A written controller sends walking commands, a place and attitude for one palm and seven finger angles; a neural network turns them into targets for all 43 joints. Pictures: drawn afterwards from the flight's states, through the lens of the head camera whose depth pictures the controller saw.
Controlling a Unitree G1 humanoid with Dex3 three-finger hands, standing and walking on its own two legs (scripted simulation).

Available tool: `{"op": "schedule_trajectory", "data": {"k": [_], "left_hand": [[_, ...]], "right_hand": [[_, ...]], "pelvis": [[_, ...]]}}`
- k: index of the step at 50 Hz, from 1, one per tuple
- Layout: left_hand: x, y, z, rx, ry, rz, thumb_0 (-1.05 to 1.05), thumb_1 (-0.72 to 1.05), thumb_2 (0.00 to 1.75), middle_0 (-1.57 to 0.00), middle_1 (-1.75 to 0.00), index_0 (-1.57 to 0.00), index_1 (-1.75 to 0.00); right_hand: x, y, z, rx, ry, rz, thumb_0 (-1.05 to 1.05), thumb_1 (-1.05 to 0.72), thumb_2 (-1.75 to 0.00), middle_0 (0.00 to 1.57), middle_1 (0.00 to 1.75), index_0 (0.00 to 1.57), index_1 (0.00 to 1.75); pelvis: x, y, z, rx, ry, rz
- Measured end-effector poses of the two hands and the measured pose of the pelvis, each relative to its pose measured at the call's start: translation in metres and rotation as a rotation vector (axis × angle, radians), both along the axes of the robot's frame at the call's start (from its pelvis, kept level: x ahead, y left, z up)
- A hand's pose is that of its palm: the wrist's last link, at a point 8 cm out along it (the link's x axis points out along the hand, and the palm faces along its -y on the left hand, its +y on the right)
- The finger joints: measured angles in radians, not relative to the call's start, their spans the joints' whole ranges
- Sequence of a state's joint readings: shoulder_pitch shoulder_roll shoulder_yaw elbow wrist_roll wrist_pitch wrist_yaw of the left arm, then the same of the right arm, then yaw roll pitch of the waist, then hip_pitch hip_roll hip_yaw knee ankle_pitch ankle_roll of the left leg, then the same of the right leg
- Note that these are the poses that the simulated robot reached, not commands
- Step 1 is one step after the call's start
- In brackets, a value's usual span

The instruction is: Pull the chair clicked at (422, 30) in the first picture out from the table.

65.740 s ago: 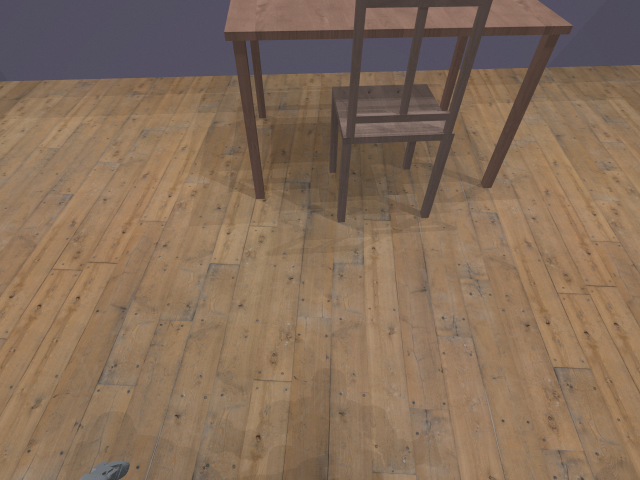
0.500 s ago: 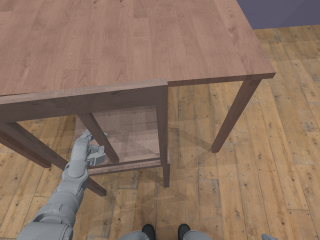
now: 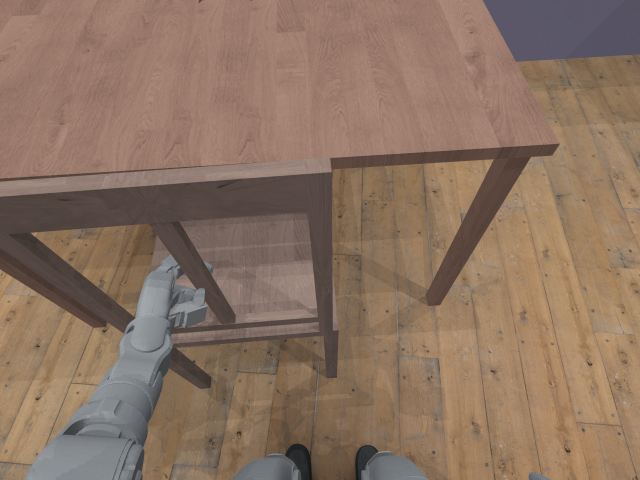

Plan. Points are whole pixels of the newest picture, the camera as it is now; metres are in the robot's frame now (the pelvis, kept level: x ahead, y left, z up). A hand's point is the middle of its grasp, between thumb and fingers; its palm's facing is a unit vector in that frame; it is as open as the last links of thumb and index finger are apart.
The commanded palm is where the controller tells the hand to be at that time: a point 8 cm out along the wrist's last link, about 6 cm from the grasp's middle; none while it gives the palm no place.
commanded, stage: step backward, pulling the chair out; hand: left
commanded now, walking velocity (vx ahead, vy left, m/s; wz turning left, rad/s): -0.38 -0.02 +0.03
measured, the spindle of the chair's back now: (202, 280) +0.39 +0.19 -0.07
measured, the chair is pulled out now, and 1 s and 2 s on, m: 0.03 0.09 0.28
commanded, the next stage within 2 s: none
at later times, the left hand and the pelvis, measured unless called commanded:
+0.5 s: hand (198, 310) +0.34 +0.19 -0.06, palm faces +0.03 -0.94 -0.35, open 5.7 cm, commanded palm +0.31 +0.23 -0.05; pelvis -0.03 +0.00 +0.00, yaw +1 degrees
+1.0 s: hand (191, 352) +0.28 +0.18 -0.06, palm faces +0.04 -0.95 -0.32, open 5.6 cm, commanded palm +0.26 +0.23 -0.05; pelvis -0.08 +0.01 +0.00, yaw +2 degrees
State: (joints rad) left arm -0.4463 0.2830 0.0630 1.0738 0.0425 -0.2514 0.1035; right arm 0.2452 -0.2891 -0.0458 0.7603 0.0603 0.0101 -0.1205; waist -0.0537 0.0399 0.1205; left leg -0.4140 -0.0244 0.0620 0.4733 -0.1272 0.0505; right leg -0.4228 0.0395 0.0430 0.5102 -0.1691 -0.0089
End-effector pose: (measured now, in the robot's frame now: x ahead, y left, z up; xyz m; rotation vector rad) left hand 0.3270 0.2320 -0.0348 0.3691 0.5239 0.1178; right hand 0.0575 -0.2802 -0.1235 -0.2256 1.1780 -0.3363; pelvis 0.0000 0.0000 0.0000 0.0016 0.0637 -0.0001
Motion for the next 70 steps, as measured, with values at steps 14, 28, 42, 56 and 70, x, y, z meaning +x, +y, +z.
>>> {"op": "schedule_trajectory", "data": {"k": [14, 28, 42, 56, 70], "left_hand": [[-0.003, -0.006, 0.002, 0.014, 0.016, 0.068, 0.07, 0.72, 0.83, -0.31, -1.38, -0.4, -1.33], [-0.015, 0.0, 0.0, -0.033, -0.014, 0.011, 0.06, 0.76, 0.85, -0.3, -1.39, -0.39, -1.28], [-0.043, -0.004, 0.003, -0.026, 0.021, 0.075, 0.06, 0.77, 0.86, -0.3, -1.38, -0.39, -1.29], [-0.087, -0.001, 0.002, -0.044, 0.015, 0.046, 0.05, 0.78, 0.88, -0.31, -1.4, -0.39, -1.27], [-0.123, -0.005, 0.002, -0.051, 0.005, 0.028, 0.04, 0.84, 0.88, -0.33, -1.41, -0.37, -1.25]], "right_hand": [[0.009, -0.002, -0.007, 0.057, -0.022, 0.02, 0.01, -0.9, -0.9, 0.2, 0.3, 0.2, 0.3], [-0.005, 0.015, 0.002, 0.023, 0.021, 0.037, 0.01, -0.9, -0.9, 0.2, 0.3, 0.2, 0.3], [-0.03, 0.016, -0.013, 0.085, 0.037, 0.044, 0.01, -0.9, -0.9, 0.21, 0.3, 0.2, 0.3], [-0.065, 0.024, -0.009, 0.077, 0.063, 0.074, 0.01, -0.9, -0.9, 0.2, 0.3, 0.2, 0.3], [-0.107, 0.013, -0.003, 0.024, 0.007, 0.046, 0.01, -0.9, -0.9, 0.2, 0.3, 0.2, 0.3]], "pelvis": [[-0.007, -0.016, 0.002, 0.01, -0.001, 0.006], [-0.031, 0.004, 0.0, 0.029, 0.009, 0.009], [-0.058, -0.007, -0.001, 0.012, 0.017, 0.047], [-0.084, -0.002, 0.001, 0.006, -0.021, 0.026], [-0.138, 0.005, 0.0, 0.008, 0.011, 0.044]]}}
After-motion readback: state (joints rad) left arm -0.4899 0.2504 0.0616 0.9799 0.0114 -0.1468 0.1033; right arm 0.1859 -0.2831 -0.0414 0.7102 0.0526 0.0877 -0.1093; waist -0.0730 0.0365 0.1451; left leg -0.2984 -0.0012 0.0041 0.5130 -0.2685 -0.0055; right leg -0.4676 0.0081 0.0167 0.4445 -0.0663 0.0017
